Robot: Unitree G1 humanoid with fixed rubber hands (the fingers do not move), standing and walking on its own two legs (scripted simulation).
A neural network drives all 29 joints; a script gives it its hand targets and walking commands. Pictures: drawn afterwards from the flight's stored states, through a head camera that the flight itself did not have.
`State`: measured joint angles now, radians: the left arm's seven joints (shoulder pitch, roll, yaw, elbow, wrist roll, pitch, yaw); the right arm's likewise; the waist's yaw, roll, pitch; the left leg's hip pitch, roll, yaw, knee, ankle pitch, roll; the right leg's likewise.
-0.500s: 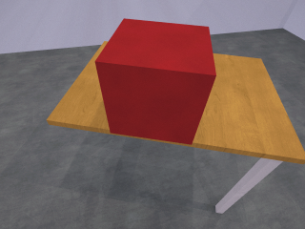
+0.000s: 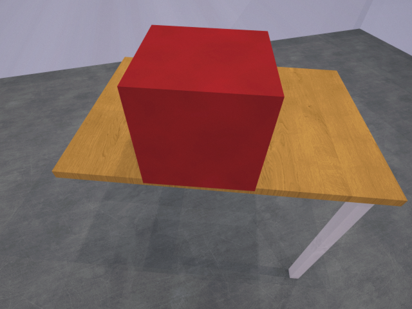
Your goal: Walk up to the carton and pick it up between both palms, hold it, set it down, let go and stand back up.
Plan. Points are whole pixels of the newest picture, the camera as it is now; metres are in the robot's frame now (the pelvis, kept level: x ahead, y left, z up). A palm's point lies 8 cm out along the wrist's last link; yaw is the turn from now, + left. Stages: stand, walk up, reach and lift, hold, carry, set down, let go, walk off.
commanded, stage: walk up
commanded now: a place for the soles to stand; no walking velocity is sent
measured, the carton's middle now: (203, 109) +0.53 +0.02 +0.11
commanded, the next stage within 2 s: reach and lift in 0.74 s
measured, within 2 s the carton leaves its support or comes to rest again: neither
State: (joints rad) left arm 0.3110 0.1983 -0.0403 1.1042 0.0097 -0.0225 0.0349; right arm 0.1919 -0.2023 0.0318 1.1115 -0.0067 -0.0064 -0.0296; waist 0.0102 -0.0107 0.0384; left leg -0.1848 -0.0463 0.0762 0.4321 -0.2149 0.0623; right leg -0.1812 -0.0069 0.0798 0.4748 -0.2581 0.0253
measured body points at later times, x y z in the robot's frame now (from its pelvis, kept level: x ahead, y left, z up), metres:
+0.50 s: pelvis +0.01 +0.00 -0.01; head +0.01 -0.01 +0.44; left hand +0.05 +0.24 -0.15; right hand +0.05 -0.25 -0.16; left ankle +0.02 +0.08 -0.74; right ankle +0.00 -0.14 -0.74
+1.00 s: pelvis -0.03 -0.01 -0.04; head +0.05 -0.01 +0.40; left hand +0.21 +0.23 -0.14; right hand +0.15 -0.28 -0.16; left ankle +0.01 +0.08 -0.74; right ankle +0.00 -0.14 -0.74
